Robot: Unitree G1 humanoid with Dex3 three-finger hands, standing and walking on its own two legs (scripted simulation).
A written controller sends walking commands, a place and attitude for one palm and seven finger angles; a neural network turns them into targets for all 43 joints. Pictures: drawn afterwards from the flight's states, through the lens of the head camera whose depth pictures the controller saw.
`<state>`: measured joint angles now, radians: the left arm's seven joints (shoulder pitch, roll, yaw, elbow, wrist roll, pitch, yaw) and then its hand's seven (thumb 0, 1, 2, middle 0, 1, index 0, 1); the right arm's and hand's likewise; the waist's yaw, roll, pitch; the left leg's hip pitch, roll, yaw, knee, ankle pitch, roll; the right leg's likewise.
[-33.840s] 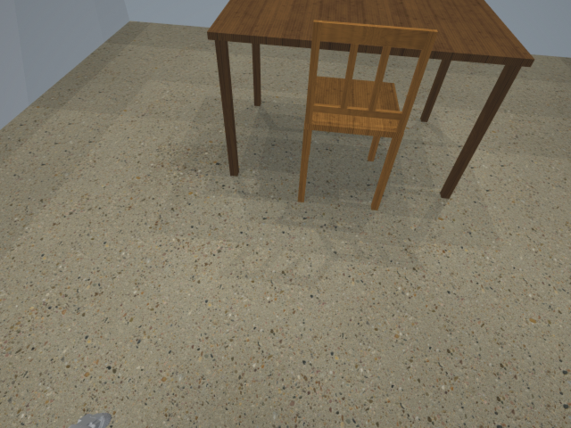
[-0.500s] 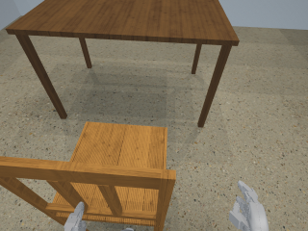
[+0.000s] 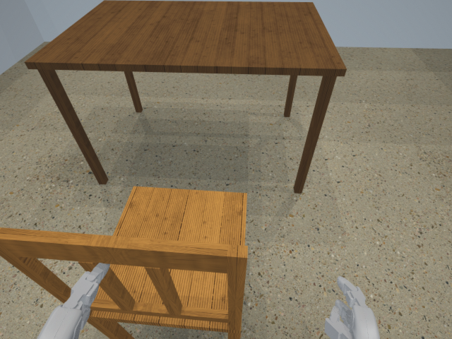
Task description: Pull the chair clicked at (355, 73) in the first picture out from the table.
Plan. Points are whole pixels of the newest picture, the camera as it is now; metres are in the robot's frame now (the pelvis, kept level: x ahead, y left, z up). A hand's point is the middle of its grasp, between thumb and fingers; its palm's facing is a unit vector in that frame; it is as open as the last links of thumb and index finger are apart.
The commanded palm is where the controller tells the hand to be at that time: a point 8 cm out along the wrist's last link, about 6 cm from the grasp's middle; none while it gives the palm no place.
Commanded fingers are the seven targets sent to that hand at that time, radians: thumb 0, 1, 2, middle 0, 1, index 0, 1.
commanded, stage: draw the hand back to the body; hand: left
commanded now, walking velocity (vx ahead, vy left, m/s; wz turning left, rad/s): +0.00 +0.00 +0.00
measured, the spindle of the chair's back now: (111, 285) +0.23 +0.25 -0.05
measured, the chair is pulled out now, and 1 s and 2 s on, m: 0.66 0.65 0.64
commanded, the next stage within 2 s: step back with the hand held close in 0.96 s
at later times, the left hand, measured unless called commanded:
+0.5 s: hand (77, 324) +0.13 +0.22 +0.07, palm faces +0.12 -0.84 -0.53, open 8.7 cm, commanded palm +0.15 +0.28 +0.22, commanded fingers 0.00 0.79 0.85 -0.19 -0.28 -0.19 -0.28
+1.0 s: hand (73, 311) +0.14 +0.21 +0.10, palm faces +0.23 -0.77 -0.59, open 6.3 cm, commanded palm +0.15 +0.26 +0.23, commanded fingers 0.00 0.90 0.90 -0.20 -0.30 -0.20 -0.30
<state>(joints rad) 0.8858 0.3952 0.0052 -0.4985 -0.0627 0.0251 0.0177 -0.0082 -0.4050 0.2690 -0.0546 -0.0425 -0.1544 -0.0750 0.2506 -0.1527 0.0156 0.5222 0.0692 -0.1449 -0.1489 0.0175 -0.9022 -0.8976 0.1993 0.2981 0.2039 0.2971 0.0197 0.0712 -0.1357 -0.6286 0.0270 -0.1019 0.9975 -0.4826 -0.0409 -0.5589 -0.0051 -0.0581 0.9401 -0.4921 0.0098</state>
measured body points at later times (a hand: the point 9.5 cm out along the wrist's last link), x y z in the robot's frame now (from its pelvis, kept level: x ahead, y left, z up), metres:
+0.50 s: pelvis +0.03 -0.03 +0.04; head +0.03 -0.05 +0.49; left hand +0.12 +0.26 +0.10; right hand +0.23 -0.24 -0.04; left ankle +0.02 +0.14 -0.68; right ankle -0.01 -0.13 -0.68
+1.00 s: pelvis +0.04 -0.05 +0.04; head +0.05 -0.09 +0.49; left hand +0.13 +0.25 +0.14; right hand +0.23 -0.25 -0.06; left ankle +0.02 +0.14 -0.68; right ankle -0.01 -0.13 -0.68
